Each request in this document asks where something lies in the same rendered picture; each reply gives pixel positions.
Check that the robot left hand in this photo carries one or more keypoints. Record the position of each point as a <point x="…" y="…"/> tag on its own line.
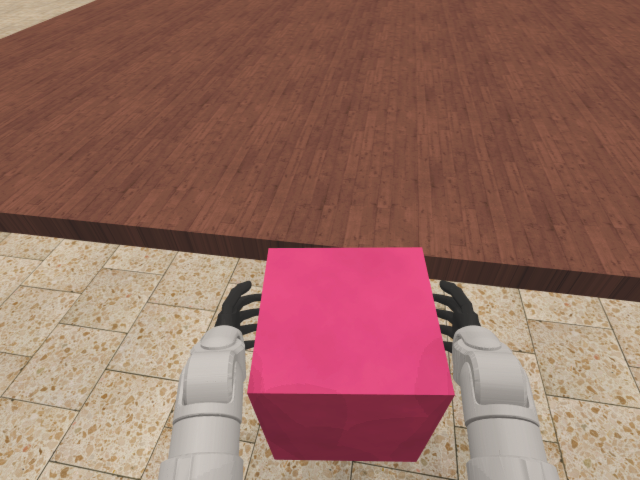
<point x="231" y="314"/>

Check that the carton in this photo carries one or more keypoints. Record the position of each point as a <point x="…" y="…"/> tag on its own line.
<point x="348" y="362"/>

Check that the robot right forearm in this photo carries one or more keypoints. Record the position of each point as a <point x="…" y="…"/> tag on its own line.
<point x="504" y="437"/>

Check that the robot right hand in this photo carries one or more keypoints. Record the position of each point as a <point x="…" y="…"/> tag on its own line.
<point x="462" y="315"/>

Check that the robot left forearm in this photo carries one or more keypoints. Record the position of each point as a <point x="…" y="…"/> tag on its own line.
<point x="208" y="410"/>

